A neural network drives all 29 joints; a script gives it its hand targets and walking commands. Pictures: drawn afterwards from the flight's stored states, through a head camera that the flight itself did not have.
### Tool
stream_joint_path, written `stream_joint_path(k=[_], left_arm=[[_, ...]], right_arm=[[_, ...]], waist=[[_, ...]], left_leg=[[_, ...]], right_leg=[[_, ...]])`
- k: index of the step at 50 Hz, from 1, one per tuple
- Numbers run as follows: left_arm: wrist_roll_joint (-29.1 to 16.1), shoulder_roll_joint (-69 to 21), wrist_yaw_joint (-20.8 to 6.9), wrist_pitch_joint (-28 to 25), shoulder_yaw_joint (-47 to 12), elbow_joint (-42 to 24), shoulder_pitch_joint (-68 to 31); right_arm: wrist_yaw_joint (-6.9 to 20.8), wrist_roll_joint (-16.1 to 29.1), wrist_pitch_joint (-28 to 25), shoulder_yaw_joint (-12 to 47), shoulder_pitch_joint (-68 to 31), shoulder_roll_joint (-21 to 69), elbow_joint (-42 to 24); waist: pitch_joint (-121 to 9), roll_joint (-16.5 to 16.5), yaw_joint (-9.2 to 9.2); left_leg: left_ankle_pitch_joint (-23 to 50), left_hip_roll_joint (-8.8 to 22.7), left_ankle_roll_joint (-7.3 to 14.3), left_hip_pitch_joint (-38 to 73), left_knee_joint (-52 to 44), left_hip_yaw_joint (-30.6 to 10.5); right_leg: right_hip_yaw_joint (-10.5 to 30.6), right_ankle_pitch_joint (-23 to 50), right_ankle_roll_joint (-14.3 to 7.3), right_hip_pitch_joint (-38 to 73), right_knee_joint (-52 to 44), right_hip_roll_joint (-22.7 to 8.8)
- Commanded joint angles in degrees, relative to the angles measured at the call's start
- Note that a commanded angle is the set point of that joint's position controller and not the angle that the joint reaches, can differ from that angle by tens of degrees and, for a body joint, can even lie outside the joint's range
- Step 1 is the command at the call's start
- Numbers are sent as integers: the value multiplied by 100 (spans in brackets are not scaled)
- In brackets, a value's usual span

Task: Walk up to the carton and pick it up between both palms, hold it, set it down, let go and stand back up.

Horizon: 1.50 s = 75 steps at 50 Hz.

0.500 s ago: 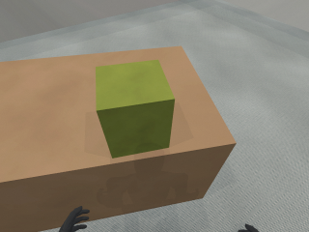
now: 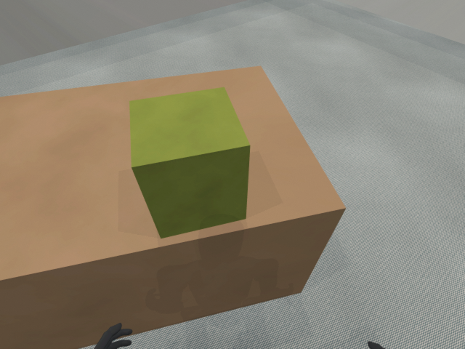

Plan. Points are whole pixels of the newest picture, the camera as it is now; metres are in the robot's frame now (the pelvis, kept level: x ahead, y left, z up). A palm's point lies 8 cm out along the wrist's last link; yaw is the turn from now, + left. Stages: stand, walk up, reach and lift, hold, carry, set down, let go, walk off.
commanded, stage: stand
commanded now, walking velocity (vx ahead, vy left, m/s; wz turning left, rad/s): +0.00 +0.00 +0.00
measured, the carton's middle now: (191, 164) +0.50 +0.09 +0.00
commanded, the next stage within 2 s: none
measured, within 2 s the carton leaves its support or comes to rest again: neither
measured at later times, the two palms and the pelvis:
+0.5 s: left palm out of the picture +0.13 +0.24 -0.09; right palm out of the picture +0.07 -0.27 -0.12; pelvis +0.01 -0.01 +0.00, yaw +0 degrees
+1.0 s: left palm out of the picture +0.11 +0.24 -0.10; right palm out of the picture +0.05 -0.26 -0.12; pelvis +0.00 +0.00 +0.00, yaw +0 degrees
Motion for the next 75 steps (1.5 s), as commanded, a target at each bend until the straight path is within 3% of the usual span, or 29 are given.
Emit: stream_joint_path(k=[1, 6, 9, 14, 17, 19, 20, 22, 28, 33, 36, 37, 40, 41, 42, 47, 49, 51, 53, 56, 57, 61, 62, 64, 66, 68, 71, 72, 75], left_arm=[[-5, 599, 22, -89, 178, -416, -30], [-10, 584, 29, -79, 189, -397, -50], [-16, 532, 40, -95, 113, -389, 7], [-54, 614, 90, -40, 73, -320, -8], [-46, 760, 101, -30, 114, -383, -256], [-56, 650, 112, -67, 107, -247, 109], [-61, 706, 125, -71, 85, -287, 56], [-6, 723, 69, -37, 102, -427, -389], [-60, 697, 65, -40, 64, -253, -190], [-34, 863, 67, -11, 96, -239, -204], [-97, 721, 38, -35, 53, -183, -131], [-79, 704, 20, -33, 60, -205, -209], [-88, 628, 35, 48, 8, -152, -249], [-55, 807, 68, 10, 42, -171, -51], [-28, 688, 79, 22, 4, -91, -149], [-65, 757, 88, -14, 49, -164, -474], [-71, 848, 70, -2, 85, -119, -192], [-55, 668, 51, -5, 28, -61, -296], [-84, 513, 36, 36, -2, 9, -166], [-79, 472, 52, 32, -36, 113, -112], [-83, 459, 50, 29, -38, 64, -103], [-75, 601, 51, -3, 7, 121, -186], [-63, 532, 67, 13, -18, 189, -265], [-66, 684, 105, -33, 1, 208, -215], [-90, 740, 85, -26, 28, 243, -298], [-84, 648, 94, -1, 2, 280, -213], [-97, 691, 73, 19, 9, 327, -241], [-78, 769, 39, 19, 38, 255, -366], [-71, 611, 31, 67, -22, 357, -196]], right_arm=[[-20, 8, -70, -146, 110, -574, -264], [-29, 11, -63, -142, 154, -575, -223], [-44, 57, -39, -152, 216, -535, -223], [-62, 45, -5, -191, 203, -603, -231], [-30, 42, 5, -178, 300, -592, -250], [-51, 37, -21, -185, 249, -556, -191], [-44, 66, -9, -186, 268, -574, -196], [-50, 46, 21, -152, 177, -446, -239], [-27, 60, 24, -171, 257, -596, -249], [-15, 57, -28, -164, 131, -587, -234], [-36, 85, 17, -165, 301, -534, -154], [-33, 74, 22, -189, 204, -618, -184], [-33, 46, 29, -157, 130, -504, -196], [-79, 38, 47, -112, 102, -525, -207], [-81, 28, 57, -134, 111, -470, -184], [-49, 70, -37, -166, 142, -645, -180], [-54, 56, -25, -123, 129, -543, -151], [-46, 72, 13, -154, 320, -580, -39], [-94, 24, 25, -155, 132, -571, -105], [-79, 65, 33, -114, 239, -490, -73], [-82, 70, 48, -136, 293, -595, -42], [-84, 73, -8, -111, 136, -476, -46], [-95, 71, -28, -119, 94, -468, -44], [-105, 100, -35, -141, -30, -611, -88], [-91, 96, -37, -113, 133, -485, -98], [-75, 104, 16, -148, 295, -495, 80], [-77, 76, 82, -159, 280, -517, 28], [-67, 109, 74, -141, 259, -453, 92], [-79, 62, 40, -175, 82, -599, 57]], waist=[[-63, -66, -7], [-49, -92, -13], [-191, 464, 24], [10, -346, 22], [192, -403, -119], [-231, -187, 57], [-83, -230, 35], [93, 234, -63], [-218, -494, -28], [288, 382, -9], [46, -178, -42], [120, 100, -7], [482, -134, -48], [546, -194, 113], [475, -409, -8], [103, -186, -64], [97, 424, 65], [72, 119, -94], [371, 136, 53], [265, -367, 33], [359, -110, 21], [127, 476, 58], [292, 139, 3], [-193, 85, 96], [-45, -296, -50], [131, -58, -56], [71, -339, -74], [188, -353, -8], [514, -50, 48]], left_leg=[[-157, 362, 140, 329, -574, -657], [-83, 365, 135, 339, -533, -623], [152, 451, 126, 609, -590, -673], [82, 254, 50, 349, -410, -536], [71, 263, 35, 445, -385, -630], [579, 400, 129, 859, -359, -608], [247, 329, 86, 718, -363, -550], [-93, 278, 51, 329, -522, -575], [158, 256, 15, 612, -310, -519], [298, 366, 3, 459, -580, -604], [66, 365, 68, 534, -494, -567], [-30, 317, 32, 568, -475, -520], [-353, 347, 52, 281, -631, -640], [-243, 278, 33, 346, -475, -554], [-330, 271, 41, 460, -475, -577], [-52, 324, 65, 401, -510, -645], [71, 393, 58, 510, -642, -572], [-188, 368, 84, 371, -611, -556], [-417, 483, 108, 444, -808, -646], [-652, 522, 150, 280, -846, -742], [-435, 396, 108, 421, -710, -663], [-406, 517, 124, 307, -885, -641], [-419, 497, 135, 313, -927, -707], [302, 378, 162, 688, -510, -443], [479, 362, 162, 752, -468, -547], [239, 287, 131, 702, -423, -510], [157, 228, 55, 747, -377, -522], [-207, 148, 29, 615, -351, -467], [-261, 452, 115, 400, -682, -641]], right_leg=[[284, 799, -136, -366, -471, -252], [314, 859, -170, -367, -454, -241], [105, 915, -147, -433, -313, -177], [267, 1241, -161, -201, -400, -233], [358, 1049, -264, -563, -492, -321], [288, 1360, -215, -407, -333, -276], [324, 1084, -226, -471, -438, -268], [311, 689, -228, -249, -436, -246], [364, 1135, -266, -114, -576, -336], [199, 1143, -217, -341, -335, -234], [187, 935, -197, -257, -406, -178], [256, 854, -215, -376, -450, -224], [288, 593, -208, -454, -506, -224], [477, 326, -225, -560, -722, -345], [447, 194, -217, -603, -786, -309], [366, 741, -250, -223, -572, -260], [226, 884, -188, -197, -435, -219], [128, 787, -201, -38, -454, -246], [166, 555, -162, -450, -434, -190], [91, 415, -161, -244, -475, -159], [289, 427, -218, -403, -559, -251], [4, 725, -113, -95, -281, -129], [37, 739, -124, -244, -302, -146], [51, 1526, -154, 4, -307, -262], [138, 1420, -167, -259, -297, -227], [269, 1148, -208, -311, -478, -269], [408, 956, -316, -312, -626, -311], [550, 178, -317, -463, -813, -366], [188, 444, -238, -436, -588, -164]])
